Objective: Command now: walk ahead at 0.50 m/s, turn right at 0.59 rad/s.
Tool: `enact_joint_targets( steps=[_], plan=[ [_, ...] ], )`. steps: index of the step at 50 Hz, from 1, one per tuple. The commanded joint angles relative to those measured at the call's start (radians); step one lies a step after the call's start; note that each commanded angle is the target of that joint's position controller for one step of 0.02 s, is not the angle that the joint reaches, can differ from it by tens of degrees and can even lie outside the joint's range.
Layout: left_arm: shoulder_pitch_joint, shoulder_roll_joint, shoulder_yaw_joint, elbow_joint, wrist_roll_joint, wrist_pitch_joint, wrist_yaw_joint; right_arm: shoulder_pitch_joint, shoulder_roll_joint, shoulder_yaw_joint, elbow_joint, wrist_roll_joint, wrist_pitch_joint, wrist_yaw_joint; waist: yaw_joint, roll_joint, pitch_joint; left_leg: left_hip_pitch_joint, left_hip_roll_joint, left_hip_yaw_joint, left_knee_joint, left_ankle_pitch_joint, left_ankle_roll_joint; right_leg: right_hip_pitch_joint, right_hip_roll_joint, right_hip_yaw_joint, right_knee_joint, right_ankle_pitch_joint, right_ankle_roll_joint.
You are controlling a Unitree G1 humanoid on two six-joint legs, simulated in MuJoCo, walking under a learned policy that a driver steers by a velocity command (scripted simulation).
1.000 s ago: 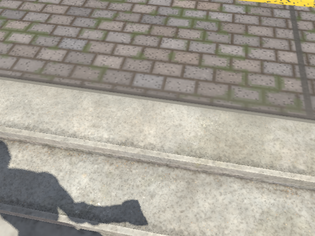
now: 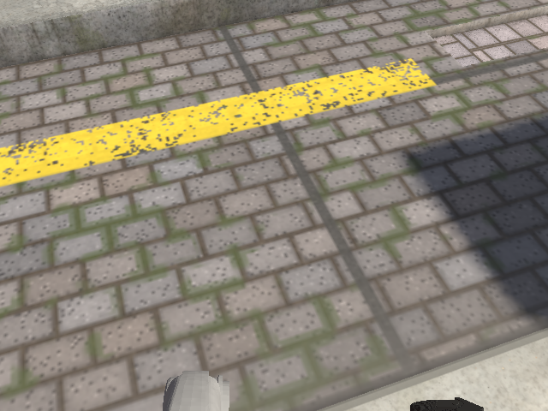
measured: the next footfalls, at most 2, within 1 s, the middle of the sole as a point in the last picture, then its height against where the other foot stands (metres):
left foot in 0.16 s outside the picture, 0.11 m higher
right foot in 0.66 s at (395, 409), level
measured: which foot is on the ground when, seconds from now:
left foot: up 0.00-0.14, down 0.16-0.68, up 0.70-1.00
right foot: down 0.00-0.18, up 0.20-0.64, down 0.66-1.00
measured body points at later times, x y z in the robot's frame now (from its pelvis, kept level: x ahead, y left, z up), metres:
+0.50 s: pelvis +0.29 +0.01 +0.12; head +0.29 +0.00 +0.57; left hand +0.58 +0.13 +0.05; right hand +0.20 -0.19 -0.04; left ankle +0.24 +0.12 -0.62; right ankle +0.39 -0.18 -0.54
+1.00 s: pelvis +0.56 -0.10 +0.12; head +0.57 -0.10 +0.57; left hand +0.51 +0.13 -0.02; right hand +0.69 -0.33 +0.00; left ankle +0.73 +0.02 -0.55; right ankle +0.45 -0.19 -0.62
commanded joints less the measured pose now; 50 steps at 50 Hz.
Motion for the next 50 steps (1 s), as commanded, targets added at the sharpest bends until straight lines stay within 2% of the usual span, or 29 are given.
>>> enact_joint_targets(
  steps=[1, 3, 5, 7, 8, 9, 10, 11, 12, 13, 14, 15, 16, 18, 21, 23, 25, 28, 31, 33, 34, 35, 36, 37, 38, 40, 42, 46, 50],
  plan=[
    [-0.017, 0.126, 0.010, -0.100, -0.036, -0.037, -0.003, -0.166, -0.060, -0.012, -0.111, -0.021, 0.012, -0.014, -0.031, -0.084, 0.045, 0.293, -0.014, 0.188, -0.205, -0.030, -0.084, -0.220, -0.167, 0.292, -0.286, 0.449, -0.020],
    [0.005, 0.136, 0.010, -0.129, -0.070, -0.056, -0.007, -0.231, -0.071, -0.006, -0.139, -0.040, 0.036, -0.014, -0.023, -0.067, 0.032, 0.336, -0.033, 0.214, -0.515, -0.151, -0.107, -0.026, -0.243, 0.320, -0.269, 0.751, -0.060],
    [-0.007, 0.217, 0.031, -0.157, -0.093, -0.064, -0.024, -0.222, -0.098, -0.019, -0.162, -0.023, 0.055, -0.008, -0.066, -0.140, 0.013, 0.562, -0.101, 0.268, -0.773, -0.269, -0.112, 0.054, -0.292, 0.303, -0.259, 1.228, -0.074],
    [-0.014, 0.299, 0.080, -0.159, -0.089, -0.053, -0.035, -0.140, -0.118, -0.029, -0.139, 0.010, 0.047, -0.007, -0.094, -0.171, -0.003, 0.620, -0.140, 0.243, -0.978, -0.260, -0.091, 0.269, -0.365, 0.291, -0.164, 1.636, -0.058],
    [-0.074, 0.299, 0.095, -0.189, -0.071, -0.050, -0.036, 0.071, -0.145, -0.046, -0.078, 0.034, 0.025, -0.018, -0.154, -0.136, -0.130, 0.854, -0.120, 0.158, -0.999, -0.175, -0.036, 0.254, -0.351, 0.278, 0.023, 1.808, -0.008],
    [0.055, 0.155, 0.071, -0.188, -0.038, -0.061, -0.018, 0.325, -0.186, -0.063, 0.012, 0.044, 0.000, -0.026, -0.140, 0.111, -0.423, 1.379, 0.024, -0.147, -0.978, 0.165, 0.172, -0.017, -0.246, 0.274, 0.309, 1.539, 0.084],
    [0.030, 0.075, 0.046, -0.218, -0.015, -0.051, -0.024, 0.574, -0.205, -0.079, 0.101, 0.020, 0.005, -0.033, -0.244, 0.445, -0.514, 1.725, 0.315, -0.693, -1.250, 0.204, 0.440, -0.482, 0.001, 0.223, 0.865, 0.218, 0.192],
    [-0.120, 0.153, 0.076, -0.245, -0.074, -0.032, -0.038, 0.553, -0.241, -0.083, 0.090, -0.038, -0.008, -0.046, -0.256, 0.220, -0.229, 1.489, 0.299, -0.784, -1.433, -0.136, 0.317, -0.706, -0.003, 0.210, 1.189, 0.115, 0.111],
    [-0.167, 0.137, 0.077, -0.244, -0.091, -0.026, -0.022, 0.352, -0.234, -0.091, 0.109, -0.039, -0.025, -0.040, -0.155, 0.069, -0.007, 1.242, 0.283, -0.598, -1.455, -0.322, 0.244, -0.790, -0.071, 0.188, 1.258, 0.219, 0.073],
    [-0.181, 0.115, 0.064, -0.245, -0.066, -0.018, -0.001, 0.230, -0.121, -0.066, 0.127, -0.017, -0.028, -0.032, -0.098, -0.015, -0.003, 1.130, 0.279, -0.443, -1.472, -0.284, 0.221, -0.762, -0.122, 0.156, 1.216, 0.219, 0.037],
    [-0.203, 0.083, 0.049, -0.267, -0.034, -0.010, 0.010, 0.204, 0.013, -0.032, 0.171, 0.015, -0.023, -0.034, -0.058, -0.040, -0.030, 1.091, 0.250, -0.318, -1.489, -0.197, 0.182, -0.721, -0.172, 0.139, 1.151, 0.210, 0.007],
    [-0.226, 0.044, 0.031, -0.283, -0.023, 0.002, 0.013, 0.154, 0.086, -0.014, 0.186, 0.026, -0.021, -0.042, -0.013, -0.005, -0.035, 1.048, 0.217, -0.242, -1.532, -0.128, 0.148, -0.685, -0.212, 0.129, 1.132, 0.182, -0.005],
    [-0.257, 0.029, 0.025, -0.299, -0.034, 0.010, 0.014, 0.120, 0.096, -0.011, 0.197, 0.022, -0.032, -0.056, 0.016, 0.002, -0.011, 1.014, 0.193, -0.164, -1.565, -0.114, 0.120, -0.682, -0.235, 0.124, 1.078, 0.130, -0.005],
    [-0.333, 0.043, 0.023, -0.334, -0.058, 0.003, 0.007, 0.091, 0.033, -0.030, 0.213, 0.003, -0.061, -0.073, 0.027, 0.010, 0.003, 0.975, 0.141, 0.011, -1.641, -0.069, 0.079, -0.647, -0.272, 0.075, 0.902, 0.152, 0.024],
    [-0.414, 0.089, 0.042, -0.345, -0.070, -0.009, -0.033, 0.120, -0.058, -0.045, 0.209, -0.039, -0.087, -0.066, -0.009, 0.067, 0.003, 0.929, 0.094, 0.231, -1.730, 0.075, 0.044, -0.462, -0.290, -0.039, 0.638, 0.332, 0.097],
    [-0.483, 0.086, 0.043, -0.363, -0.072, -0.010, -0.031, 0.223, -0.120, -0.057, 0.248, -0.033, -0.077, -0.051, -0.045, 0.033, 0.039, 1.013, 0.105, 0.256, -1.732, 0.217, 0.052, -0.422, -0.273, -0.053, 0.401, 0.391, 0.109],
    [-0.563, 0.082, 0.044, -0.388, -0.076, 0.006, -0.016, 0.318, -0.173, -0.079, 0.284, -0.021, -0.071, -0.014, -0.075, 0.063, 0.071, 1.124, 0.143, 0.213, -1.729, 0.293, 0.094, -0.396, -0.243, -0.064, 0.234, 0.384, 0.115],
    [-0.616, 0.103, 0.057, -0.408, -0.056, 0.033, 0.019, 0.356, -0.155, -0.090, 0.300, -0.008, -0.072, 0.029, -0.065, 0.083, 0.103, 1.336, 0.212, 0.138, -1.710, 0.335, 0.129, -0.439, -0.230, -0.048, 0.080, 0.320, 0.101],
    [-0.647, 0.119, 0.074, -0.419, -0.053, 0.023, 0.041, 0.376, -0.148, -0.104, 0.307, -0.002, -0.047, 0.020, -0.051, 0.083, 0.086, 1.451, 0.230, 0.114, -1.636, 0.432, 0.111, -0.344, -0.199, -0.081, -0.064, 0.248, 0.071],
    [-0.520, 0.185, 0.106, -0.387, -0.078, 0.001, 0.060, 0.345, -0.170, -0.117, 0.291, -0.014, -0.046, 0.006, 0.015, 0.082, -0.027, 1.284, 0.158, 0.172, -1.466, 0.612, 0.040, 0.050, -0.173, -0.090, -0.026, 0.398, -0.005],
    [-0.350, 0.222, 0.110, -0.346, -0.081, -0.009, 0.069, 0.460, -0.072, -0.092, 0.282, -0.011, -0.062, -0.009, 0.021, -0.039, -0.273, 0.997, 0.061, 0.213, -1.201, 0.460, -0.034, 0.534, -0.308, 0.036, 0.080, 0.579, -0.148],
    [-0.058, 0.253, 0.119, -0.279, -0.077, 0.004, 0.089, 0.450, -0.046, -0.066, 0.255, -0.018, -0.074, 0.011, 0.135, -0.197, -0.403, 0.712, -0.081, 0.184, -0.930, -0.223, -0.103, 0.842, -0.532, 0.433, -0.118, 0.544, -0.291],
    [0.081, 0.238, 0.130, -0.193, -0.061, 0.003, 0.103, 0.294, -0.085, -0.090, 0.244, 0.002, -0.061, 0.042, 0.193, -0.149, -0.264, 0.539, -0.077, 0.068, -0.704, -0.452, -0.073, 0.791, -0.542, 0.514, -0.252, 0.422, -0.211],
    [0.004, 0.256, 0.147, -0.175, -0.068, -0.006, 0.115, 0.241, -0.096, -0.105, 0.247, 0.009, -0.059, 0.040, 0.148, -0.112, -0.054, 0.469, -0.016, 0.022, -0.586, -0.360, -0.041, 0.569, -0.515, 0.381, -0.287, 0.318, -0.128],
    [-0.099, 0.193, 0.135, -0.179, -0.077, -0.002, 0.123, 0.252, -0.102, -0.111, 0.256, -0.009, -0.059, 0.028, 0.087, -0.108, -0.009, 0.528, 0.034, 0.008, -0.596, -0.299, -0.010, 0.391, -0.490, 0.263, -0.323, 0.265, -0.095],
    [-0.230, 0.035, 0.088, -0.205, -0.079, 0.003, 0.120, 0.237, -0.026, -0.098, 0.250, -0.038, -0.049, 0.022, -0.001, -0.052, 0.005, 0.624, 0.072, 0.000, -0.619, -0.209, 0.008, 0.206, -0.473, 0.146, -0.382, 0.360, -0.085],
    [-0.258, -0.021, 0.071, -0.211, -0.068, -0.004, 0.119, 0.227, 0.017, -0.095, 0.241, -0.019, -0.032, 0.032, -0.041, -0.027, 0.003, 0.623, 0.072, 0.003, -0.625, -0.177, 0.000, 0.163, -0.467, 0.058, -0.438, 0.431, -0.082],
    [-0.216, 0.010, 0.063, -0.189, -0.033, -0.030, 0.120, 0.125, 0.005, -0.094, 0.219, -0.009, -0.026, 0.062, -0.051, -0.018, 0.061, 0.571, 0.089, 0.034, -0.870, 0.062, -0.023, 0.138, -0.421, -0.155, -0.491, 0.576, -0.054],
    [-0.126, 0.096, 0.063, -0.142, -0.042, -0.043, 0.092, 0.011, -0.021, -0.088, 0.173, -0.009, -0.002, 0.063, -0.039, -0.040, 0.112, 0.668, 0.059, 0.074, -1.128, 0.121, -0.036, 0.155, -0.442, -0.228, -0.499, 0.669, -0.044]
  ],
)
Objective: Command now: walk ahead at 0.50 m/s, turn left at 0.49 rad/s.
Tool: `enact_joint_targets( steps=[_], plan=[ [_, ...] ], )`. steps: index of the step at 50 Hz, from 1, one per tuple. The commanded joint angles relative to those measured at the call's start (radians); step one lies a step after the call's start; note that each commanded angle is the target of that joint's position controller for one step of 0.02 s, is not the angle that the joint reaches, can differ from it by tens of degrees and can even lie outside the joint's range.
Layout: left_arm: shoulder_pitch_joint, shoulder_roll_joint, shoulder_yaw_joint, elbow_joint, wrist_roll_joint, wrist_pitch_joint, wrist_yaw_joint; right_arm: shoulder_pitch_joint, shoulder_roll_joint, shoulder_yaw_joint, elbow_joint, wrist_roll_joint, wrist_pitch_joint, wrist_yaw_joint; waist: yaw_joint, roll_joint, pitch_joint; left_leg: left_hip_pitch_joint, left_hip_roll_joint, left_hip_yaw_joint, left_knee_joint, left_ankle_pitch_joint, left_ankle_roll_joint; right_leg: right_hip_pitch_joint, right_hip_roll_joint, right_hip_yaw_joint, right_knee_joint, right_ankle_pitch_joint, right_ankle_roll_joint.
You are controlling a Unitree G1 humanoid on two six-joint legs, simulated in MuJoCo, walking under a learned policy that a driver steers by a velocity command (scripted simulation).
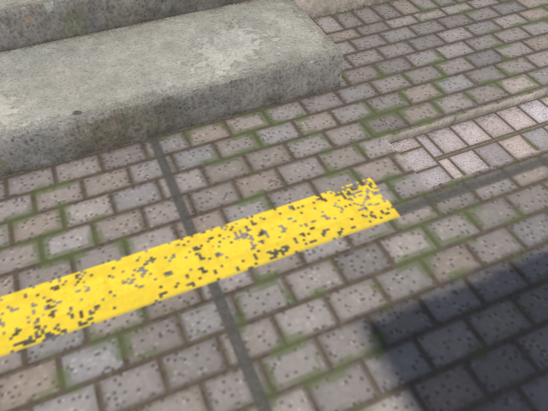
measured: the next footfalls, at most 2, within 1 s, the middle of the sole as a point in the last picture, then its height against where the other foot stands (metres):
left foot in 0.18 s outside the picture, level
right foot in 0.66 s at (298, 400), level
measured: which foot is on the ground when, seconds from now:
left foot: up 0.00-0.16, down 0.18-0.66, up 0.68-1.00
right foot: down 0.00-0.18, up 0.20-0.64, down 0.66-1.00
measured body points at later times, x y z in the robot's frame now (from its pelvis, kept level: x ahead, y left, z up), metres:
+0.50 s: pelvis +0.26 +0.07 +0.00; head +0.29 +0.09 +0.45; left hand +0.43 +0.37 -0.08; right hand +0.39 -0.18 -0.12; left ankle +0.23 +0.13 -0.74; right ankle +0.48 -0.07 -0.68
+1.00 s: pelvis +0.51 +0.14 +0.00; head +0.54 +0.16 +0.45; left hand +0.37 +0.39 -0.12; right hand +0.83 +0.06 -0.08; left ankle +0.54 +0.35 -0.68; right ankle +0.52 +0.00 -0.74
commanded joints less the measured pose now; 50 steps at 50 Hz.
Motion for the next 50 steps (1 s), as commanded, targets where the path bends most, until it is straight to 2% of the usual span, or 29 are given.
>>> enact_joint_targets(
  steps=[1, 2, 4, 5, 7, 8, 9, 10, 11, 12, 13, 14, 15, 18, 20, 23, 28, 31, 32, 33, 34, 35, 36, 37, 38, 39, 41, 45, 50],
  plan=[
    [-0.130, 0.280, 0.063, -0.081, -0.103, -0.007, 0.012, -0.111, -0.047, -0.007, -0.103, 0.118, 0.021, -0.043, -0.062, -0.109, 0.127, 0.075, -0.011, 0.010, -0.082, 0.042, -0.010, -0.116, -0.278, 0.027, -0.062, 0.419, -0.120],
    [-0.112, 0.274, 0.064, -0.076, -0.118, 0.004, 0.025, -0.145, -0.058, -0.005, -0.126, 0.118, 0.027, -0.059, -0.056, -0.096, 0.133, 0.059, -0.003, -0.003, -0.123, 0.036, -0.003, -0.083, -0.297, 0.027, -0.053, 0.369, -0.104],
    [-0.086, 0.232, 0.065, -0.061, -0.101, 0.018, 0.037, -0.172, -0.065, -0.016, -0.147, 0.089, 0.040, -0.064, -0.056, -0.100, 0.151, 0.081, -0.029, 0.041, -0.173, -0.017, 0.021, -0.025, -0.307, 0.005, 0.006, 0.481, -0.086],
    [-0.092, 0.234, 0.071, -0.064, -0.097, 0.023, 0.039, -0.159, -0.075, -0.027, -0.153, 0.081, 0.048, -0.061, -0.069, -0.125, 0.133, 0.126, -0.054, 0.074, -0.177, -0.073, 0.036, -0.002, -0.306, -0.009, 0.067, 0.615, -0.076],
    [-0.126, 0.244, 0.082, -0.084, -0.104, 0.033, 0.043, -0.021, -0.110, -0.056, -0.133, 0.071, 0.055, -0.055, -0.147, -0.143, 0.057, 0.326, -0.134, 0.140, -0.200, -0.158, 0.078, -0.008, -0.290, -0.037, 0.304, 0.892, -0.056],
    [-0.139, 0.239, 0.081, -0.097, -0.106, 0.035, 0.042, 0.125, -0.165, -0.090, -0.094, 0.069, 0.057, -0.060, -0.215, -0.114, -0.023, 0.537, -0.183, 0.141, -0.264, -0.132, 0.111, -0.072, -0.243, -0.042, 0.521, 0.880, -0.031],
    [-0.145, 0.208, 0.070, -0.133, -0.083, 0.027, 0.041, 0.261, -0.272, -0.126, -0.068, 0.067, 0.062, -0.081, -0.248, 0.034, -0.104, 0.819, -0.029, -0.131, -0.301, -0.061, 0.174, -0.347, -0.180, -0.046, 0.878, 0.519, 0.019],
    [-0.074, 0.079, 0.030, -0.194, -0.070, -0.008, 0.024, 0.208, -0.343, -0.127, -0.101, 0.075, 0.052, -0.084, -0.127, 0.249, -0.230, 1.088, 0.203, -0.729, -0.506, -0.215, 0.382, -0.717, 0.045, 0.119, 1.271, -0.285, 0.075],
    [-0.167, 0.140, 0.043, -0.212, -0.108, -0.052, 0.003, 0.255, -0.281, -0.107, -0.108, 0.061, 0.049, -0.083, -0.185, 0.136, -0.296, 1.103, 0.209, -0.812, -0.615, -0.293, 0.359, -0.819, 0.017, 0.320, 1.352, -0.273, 0.044],
    [-0.238, 0.165, 0.048, -0.241, -0.135, -0.068, 0.000, 0.226, -0.213, -0.092, -0.105, 0.052, 0.040, -0.090, -0.171, 0.118, -0.193, 1.024, 0.178, -0.657, -0.592, -0.253, 0.305, -0.893, -0.030, 0.313, 1.338, -0.196, 0.015],
    [-0.261, 0.173, 0.050, -0.243, -0.115, -0.071, 0.011, 0.141, -0.178, -0.081, -0.126, 0.061, 0.031, -0.090, -0.120, 0.009, -0.110, 0.855, 0.133, -0.527, -0.589, -0.141, 0.263, -0.853, -0.080, 0.314, 1.242, -0.112, 0.007],
    [-0.274, 0.199, 0.063, -0.244, -0.087, -0.060, 0.024, 0.066, -0.147, -0.071, -0.146, 0.061, 0.025, -0.091, -0.076, -0.020, -0.081, 0.704, 0.099, -0.431, -0.594, -0.050, 0.232, -0.767, -0.116, 0.311, 1.159, -0.070, 0.008],
    [-0.265, 0.204, 0.070, -0.253, -0.080, -0.043, 0.027, 0.033, -0.131, -0.064, -0.160, 0.054, 0.022, -0.093, -0.041, -0.029, -0.059, 0.589, 0.076, -0.385, -0.607, -0.010, 0.226, -0.692, -0.136, 0.316, 1.111, -0.061, 0.010],
    [-0.312, 0.174, 0.066, -0.291, -0.068, -0.009, 0.029, 0.061, -0.170, -0.072, -0.171, 0.056, 0.012, -0.106, -0.022, -0.046, -0.019, 0.455, 0.038, -0.328, -0.640, 0.041, 0.225, -0.657, -0.133, 0.291, 0.940, -0.022, 0.033],
    [-0.399, 0.157, 0.056, -0.322, -0.058, -0.005, 0.030, 0.101, -0.198, -0.083, -0.175, 0.062, 0.012, -0.118, -0.046, -0.036, -0.005, 0.429, 0.009, -0.288, -0.643, 0.058, 0.208, -0.651, -0.111, 0.279, 0.772, 0.092, 0.051],
    [-0.520, 0.139, 0.041, -0.353, -0.069, -0.007, 0.018, 0.156, -0.202, -0.088, -0.178, 0.075, 0.019, -0.123, -0.100, 0.004, 0.003, 0.444, -0.025, -0.268, -0.625, -0.019, 0.171, -0.599, -0.057, 0.279, 0.517, 0.264, 0.055],
    [-0.623, 0.181, 0.048, -0.403, -0.090, -0.026, -0.007, 0.235, -0.190, -0.090, -0.179, 0.080, 0.033, -0.122, -0.141, 0.036, 0.007, 0.562, 0.008, -0.383, -0.525, -0.103, 0.153, -0.552, -0.002, 0.303, 0.332, 0.238, 0.040],
    [-0.534, 0.210, 0.066, -0.392, -0.093, -0.046, -0.016, 0.219, -0.181, -0.091, -0.202, 0.077, 0.041, -0.127, -0.080, 0.080, -0.017, 0.590, -0.014, -0.436, -0.417, -0.077, 0.121, -0.392, 0.022, 0.288, 0.229, 0.171, -0.002],
    [-0.436, 0.239, 0.081, -0.373, -0.084, -0.051, -0.012, 0.195, -0.154, -0.082, -0.222, 0.074, 0.036, -0.126, -0.029, 0.080, -0.074, 0.539, -0.055, -0.407, -0.312, -0.025, 0.088, -0.223, -0.019, 0.309, 0.227, 0.182, -0.038],
    [-0.273, 0.296, 0.099, -0.357, -0.067, -0.051, -0.004, 0.165, -0.098, -0.063, -0.252, 0.063, 0.027, -0.121, 0.045, -0.009, -0.193, 0.395, -0.115, -0.311, -0.045, -0.121, 0.043, 0.036, -0.189, 0.461, 0.248, 0.161, -0.110],
    [-0.167, 0.362, 0.117, -0.321, -0.057, -0.039, -0.004, 0.298, -0.067, -0.051, -0.278, 0.088, 0.019, -0.122, -0.004, -0.348, -0.305, 0.049, -0.230, -0.184, 0.236, -0.543, -0.025, 0.348, -0.413, 0.889, 0.187, 0.016, -0.291],
    [-0.169, 0.280, 0.102, -0.331, -0.081, -0.030, -0.004, 0.300, -0.164, -0.065, -0.257, 0.094, 0.017, -0.123, 0.014, -0.294, -0.254, -0.099, -0.146, -0.188, 0.395, -0.558, -0.043, 0.340, -0.441, 0.998, 0.146, -0.205, -0.297],
    [-0.207, 0.218, 0.085, -0.347, -0.083, -0.019, 0.003, 0.211, -0.213, -0.078, -0.265, 0.085, 0.024, -0.123, 0.039, -0.191, -0.138, -0.140, -0.114, -0.174, 0.461, -0.457, -0.054, 0.238, -0.396, 0.859, 0.133, -0.209, -0.251],
    [-0.252, 0.203, 0.075, -0.353, -0.075, -0.008, 0.005, 0.154, -0.203, -0.079, -0.278, 0.072, 0.031, -0.122, 0.022, -0.117, -0.065, -0.114, -0.082, -0.141, 0.463, -0.380, -0.060, 0.110, -0.353, 0.733, 0.117, -0.107, -0.217],
    [-0.285, 0.185, 0.068, -0.347, -0.070, -0.001, 0.004, 0.118, -0.188, -0.080, -0.296, 0.063, 0.033, -0.117, 0.000, -0.106, -0.006, -0.092, -0.057, -0.136, 0.425, -0.332, -0.060, 0.004, -0.313, 0.644, 0.092, -0.016, -0.203],
    [-0.301, 0.172, 0.061, -0.344, -0.063, 0.000, 0.004, 0.119, -0.167, -0.079, -0.305, 0.068, 0.036, -0.111, -0.027, -0.124, 0.019, -0.043, -0.033, -0.131, 0.396, -0.310, -0.059, -0.074, -0.280, 0.564, 0.066, 0.050, -0.185],
    [-0.305, 0.173, 0.062, -0.326, -0.070, -0.004, -0.001, 0.126, -0.126, -0.071, -0.316, 0.079, 0.046, -0.104, -0.049, -0.151, 0.037, -0.008, -0.014, -0.104, 0.345, -0.299, -0.067, -0.143, -0.256, 0.460, 0.021, 0.132, -0.182],
    [-0.283, 0.236, 0.082, -0.287, -0.070, -0.009, 0.001, 0.063, -0.112, -0.059, -0.335, 0.072, 0.055, -0.098, -0.047, -0.119, 0.036, -0.020, 0.009, -0.089, 0.176, -0.169, -0.088, -0.131, -0.269, 0.324, -0.008, 0.282, -0.195],
    [-0.243, 0.279, 0.091, -0.255, -0.087, 0.005, 0.005, -0.081, -0.102, -0.046, -0.362, 0.074, 0.048, -0.070, 0.005, -0.118, 0.062, 0.066, -0.014, -0.016, -0.101, 0.002, -0.067, -0.090, -0.252, 0.176, 0.002, 0.290, -0.149]
  ],
)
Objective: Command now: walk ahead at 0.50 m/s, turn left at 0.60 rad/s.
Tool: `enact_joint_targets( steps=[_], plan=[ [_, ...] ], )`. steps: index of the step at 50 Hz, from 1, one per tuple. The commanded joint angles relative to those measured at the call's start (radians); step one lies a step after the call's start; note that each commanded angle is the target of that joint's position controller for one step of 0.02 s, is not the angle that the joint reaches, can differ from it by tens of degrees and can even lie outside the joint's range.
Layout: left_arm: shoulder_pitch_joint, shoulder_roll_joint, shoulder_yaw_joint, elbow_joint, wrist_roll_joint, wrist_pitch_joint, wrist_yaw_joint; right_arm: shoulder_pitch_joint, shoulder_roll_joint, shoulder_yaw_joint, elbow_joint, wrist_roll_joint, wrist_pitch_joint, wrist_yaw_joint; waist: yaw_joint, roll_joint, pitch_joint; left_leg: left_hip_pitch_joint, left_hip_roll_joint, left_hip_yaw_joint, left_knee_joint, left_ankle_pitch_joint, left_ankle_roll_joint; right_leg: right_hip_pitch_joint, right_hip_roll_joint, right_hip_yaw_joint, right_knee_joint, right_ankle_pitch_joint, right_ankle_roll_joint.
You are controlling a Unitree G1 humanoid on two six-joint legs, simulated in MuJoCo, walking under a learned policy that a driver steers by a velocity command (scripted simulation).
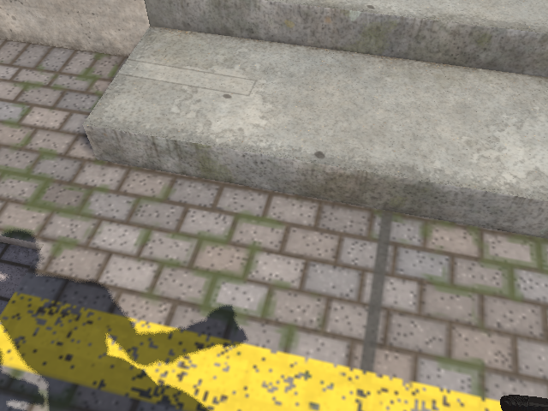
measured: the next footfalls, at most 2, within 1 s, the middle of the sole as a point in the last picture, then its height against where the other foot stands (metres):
left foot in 0.16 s outside the picture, level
right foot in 0.68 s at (314, 360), level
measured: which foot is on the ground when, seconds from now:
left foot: up 0.00-0.14, down 0.16-0.70, up 0.72-1.00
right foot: down 0.00-0.14, up 0.16-0.66, down 0.68-1.00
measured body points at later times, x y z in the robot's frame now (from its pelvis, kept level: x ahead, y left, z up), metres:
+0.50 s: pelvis +0.27 +0.08 +0.00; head +0.30 +0.10 +0.45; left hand +0.42 +0.36 -0.09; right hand +0.38 -0.18 -0.11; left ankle +0.20 +0.15 -0.74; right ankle +0.49 -0.06 -0.68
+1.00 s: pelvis +0.56 +0.08 +0.01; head +0.59 +0.07 +0.45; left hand +0.52 +0.35 -0.12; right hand +0.74 -0.14 -0.12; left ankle +0.63 +0.25 -0.70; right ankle +0.55 -0.01 -0.74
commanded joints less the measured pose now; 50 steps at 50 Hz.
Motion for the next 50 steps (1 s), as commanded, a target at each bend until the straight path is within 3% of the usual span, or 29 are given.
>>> enact_joint_targets(
  steps=[1, 3, 5, 6, 7, 8, 9, 10, 11, 12, 13, 14, 17, 20, 23, 26, 29, 31, 32, 33, 34, 35, 36, 37, 38, 40, 43, 46, 50],
  plan=[
    [-0.060, 0.177, 0.038, -0.068, -0.014, -0.011, 0.004, -0.103, -0.018, 0.006, -0.089, 0.003, -0.013, 0.019, -0.009, -0.121, 0.006, 0.056, -0.012, 0.049, -0.127, 0.058, 0.016, 0.015, -0.251, 0.080, -0.094, 0.302, -0.146],
    [-0.045, 0.199, 0.045, -0.059, -0.025, -0.003, 0.003, -0.132, -0.031, 0.002, -0.109, 0.005, -0.009, 0.027, -0.009, -0.130, 0.023, 0.073, -0.026, 0.072, -0.180, -0.009, 0.041, 0.066, -0.276, 0.059, -0.069, 0.345, -0.131],
    [-0.051, 0.228, 0.054, -0.057, -0.034, 0.008, 0.006, -0.099, -0.061, -0.014, -0.113, -0.003, -0.005, 0.031, -0.046, -0.151, -0.001, 0.172, -0.078, 0.127, -0.221, -0.113, 0.080, 0.101, -0.281, 0.011, 0.039, 0.623, -0.110],
    [-0.056, 0.238, 0.056, -0.057, -0.039, 0.015, 0.009, -0.017, -0.085, -0.031, -0.094, -0.006, -0.003, 0.031, -0.100, -0.151, -0.048, 0.297, -0.125, 0.163, -0.269, -0.115, 0.107, 0.100, -0.264, -0.026, 0.168, 0.786, -0.093],
    [-0.039, 0.214, 0.046, -0.053, -0.038, 0.018, 0.012, 0.154, -0.129, -0.059, -0.043, -0.005, -0.001, 0.024, -0.181, -0.120, -0.132, 0.559, -0.175, 0.174, -0.328, -0.052, 0.144, 0.009, -0.227, -0.060, 0.375, 0.829, -0.069],
    [-0.024, 0.154, 0.020, -0.074, -0.002, 0.015, 0.012, 0.322, -0.212, -0.088, -0.013, -0.003, 0.002, 0.004, -0.242, 0.022, -0.233, 0.889, -0.008, -0.088, -0.323, 0.001, 0.212, -0.275, -0.184, -0.069, 0.710, 0.451, -0.022],
    [0.051, 0.044, -0.025, -0.132, 0.016, -0.017, -0.005, 0.292, -0.309, -0.084, -0.021, 0.001, -0.014, 0.006, -0.127, 0.257, -0.357, 1.144, 0.233, -0.653, -0.471, -0.163, 0.401, -0.659, 0.001, 0.071, 1.025, -0.339, 0.023],
    [-0.046, 0.139, -0.006, -0.120, -0.030, -0.046, -0.019, 0.360, -0.210, -0.059, -0.016, -0.006, -0.019, 0.007, -0.214, 0.127, -0.397, 1.145, 0.243, -0.700, -0.560, -0.242, 0.381, -0.760, -0.022, 0.214, 1.114, -0.295, 0.009],
    [-0.114, 0.159, -0.002, -0.138, -0.053, -0.055, -0.022, 0.306, -0.171, -0.046, -0.007, -0.012, -0.027, 0.007, -0.207, 0.102, -0.260, 1.042, 0.217, -0.549, -0.553, -0.162, 0.337, -0.821, -0.062, 0.197, 1.101, -0.209, -0.008],
    [-0.136, 0.150, -0.007, -0.135, -0.033, -0.056, -0.013, 0.226, -0.141, -0.033, -0.016, -0.008, -0.031, 0.004, -0.167, 0.012, -0.189, 0.882, 0.179, -0.431, -0.549, -0.064, 0.301, -0.769, -0.110, 0.196, 1.025, -0.122, -0.013],
    [-0.142, 0.152, -0.003, -0.128, -0.008, -0.049, -0.006, 0.156, -0.109, -0.020, -0.023, -0.014, -0.033, 0.004, -0.125, -0.002, -0.134, 0.736, 0.144, -0.342, -0.564, 0.045, 0.280, -0.693, -0.138, 0.194, 0.951, -0.076, -0.007],
    [-0.116, 0.150, 0.000, -0.124, -0.006, -0.036, -0.008, 0.121, -0.086, -0.010, -0.030, -0.025, -0.038, 0.003, -0.088, 0.012, -0.117, 0.648, 0.118, -0.293, -0.592, 0.100, 0.272, -0.624, -0.155, 0.202, 0.917, -0.046, -0.006],
    [-0.102, 0.113, -0.007, -0.119, -0.001, -0.004, -0.007, 0.118, -0.096, -0.010, -0.006, -0.022, -0.057, -0.002, -0.057, 0.006, -0.083, 0.556, 0.099, -0.209, -0.659, 0.185, 0.280, -0.598, -0.151, 0.187, 0.820, 0.027, 0.018],
    [-0.194, 0.086, -0.019, -0.143, 0.008, 0.001, -0.007, 0.155, -0.108, -0.012, 0.029, -0.018, -0.061, -0.017, -0.080, -0.005, -0.037, 0.554, 0.069, -0.125, -0.684, 0.233, 0.252, -0.632, -0.141, 0.182, 0.635, 0.204, 0.035],
    [-0.289, 0.064, -0.031, -0.161, -0.001, -0.007, -0.021, 0.194, -0.118, -0.012, 0.058, -0.014, -0.060, -0.023, -0.120, 0.008, -0.010, 0.559, 0.039, -0.065, -0.690, 0.181, 0.214, -0.579, -0.103, 0.160, 0.425, 0.373, 0.027],
    [-0.375, 0.066, -0.035, -0.187, -0.013, -0.012, -0.037, 0.253, -0.134, -0.015, 0.093, -0.007, -0.057, -0.022, -0.159, 0.012, 0.027, 0.620, 0.072, -0.086, -0.682, 0.100, 0.212, -0.576, -0.077, 0.155, 0.316, 0.403, 0.012],
    [-0.415, 0.082, -0.032, -0.214, -0.013, -0.019, -0.057, 0.286, -0.143, -0.020, 0.119, -0.005, -0.045, -0.025, -0.164, 0.020, 0.043, 0.744, 0.123, -0.117, -0.619, 0.158, 0.201, -0.618, -0.061, 0.158, 0.249, 0.304, -0.025],
    [-0.378, 0.099, -0.027, -0.212, -0.010, -0.023, -0.063, 0.280, -0.155, -0.025, 0.127, -0.005, -0.037, -0.030, -0.138, 0.039, 0.023, 0.788, 0.132, -0.119, -0.564, 0.284, 0.178, -0.552, -0.038, 0.141, 0.219, 0.220, -0.054],
    [-0.321, 0.118, -0.018, -0.199, -0.008, -0.024, -0.061, 0.263, -0.165, -0.027, 0.125, -0.005, -0.033, -0.032, -0.102, 0.053, -0.013, 0.793, 0.117, -0.105, -0.497, 0.453, 0.163, -0.455, -0.007, 0.113, 0.206, 0.187, -0.073],
    [-0.145, 0.099, -0.027, -0.129, 0.073, 0.001, -0.050, 0.309, -0.157, -0.015, 0.145, -0.076, -0.050, -0.026, -0.062, 0.063, -0.095, 0.790, 0.035, -0.034, -0.346, 0.588, 0.116, -0.239, 0.041, 0.050, 0.189, 0.139, -0.090],
    [0.022, 0.147, -0.011, -0.094, 0.089, -0.001, -0.038, 0.329, -0.117, -0.006, 0.148, -0.076, -0.058, -0.024, 0.002, 0.032, -0.190, 0.641, -0.012, -0.004, -0.122, 0.469, 0.090, 0.022, -0.043, 0.133, 0.236, 0.177, -0.130],
    [0.142, 0.297, 0.028, -0.089, 0.097, 0.003, -0.027, 0.440, -0.039, 0.015, 0.112, -0.017, -0.060, -0.014, 0.001, -0.255, -0.390, 0.287, -0.148, 0.067, 0.292, 0.022, 0.029, 0.390, -0.360, 0.611, 0.205, 0.131, -0.276],
    [0.138, 0.268, 0.024, -0.081, 0.050, 0.019, -0.032, 0.390, -0.095, 0.003, 0.133, -0.044, -0.060, -0.017, 0.026, -0.276, -0.420, 0.155, -0.221, -0.031, 0.436, -0.448, 0.035, 0.389, -0.406, 0.868, 0.057, 0.198, -0.302],
    [0.042, 0.222, 0.011, -0.090, 0.031, 0.025, -0.030, 0.297, -0.109, -0.002, 0.114, -0.050, -0.055, -0.015, -0.005, -0.166, -0.257, 0.084, -0.147, -0.074, 0.476, -0.378, 0.048, 0.266, -0.361, 0.700, 0.055, 0.104, -0.273],
    [-0.028, 0.157, -0.006, -0.089, 0.027, 0.023, -0.030, 0.243, -0.095, 0.010, 0.107, -0.050, -0.057, -0.008, -0.027, -0.106, -0.150, 0.097, -0.101, -0.056, 0.412, -0.296, 0.052, 0.126, -0.320, 0.588, 0.024, 0.105, -0.246],
    [-0.078, 0.100, -0.026, -0.071, 0.018, 0.020, -0.029, 0.241, -0.083, 0.016, 0.110, -0.074, -0.037, 0.002, -0.088, -0.132, -0.048, 0.186, -0.041, -0.020, 0.285, -0.242, 0.039, -0.062, -0.234, 0.435, -0.049, 0.163, -0.193],
    [-0.042, 0.114, -0.022, -0.037, 0.011, 0.002, -0.035, 0.263, -0.059, 0.026, 0.130, -0.076, -0.017, 0.011, -0.107, -0.139, -0.039, 0.238, -0.030, 0.020, 0.215, -0.213, 0.019, -0.125, -0.200, 0.358, -0.101, 0.264, -0.216],
    [-0.003, 0.130, -0.015, -0.005, 0.006, 0.001, -0.035, 0.147, -0.043, 0.041, 0.098, -0.073, -0.021, 0.011, -0.084, -0.133, 0.014, 0.182, -0.003, 0.045, 0.037, -0.129, -0.012, -0.120, -0.178, 0.327, -0.152, 0.226, -0.235],
    [0.044, 0.145, -0.005, 0.022, 0.004, 0.007, -0.034, 0.018, -0.029, 0.056, 0.070, -0.058, -0.030, 0.011, -0.046, -0.128, 0.039, 0.228, -0.030, 0.068, -0.200, -0.021, -0.040, -0.104, -0.151, 0.311, -0.143, 0.217, -0.218]
  ],
)
Over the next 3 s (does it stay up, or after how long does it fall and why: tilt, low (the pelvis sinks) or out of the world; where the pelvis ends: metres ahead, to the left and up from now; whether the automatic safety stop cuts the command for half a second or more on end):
stays up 1.24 -0.04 0.16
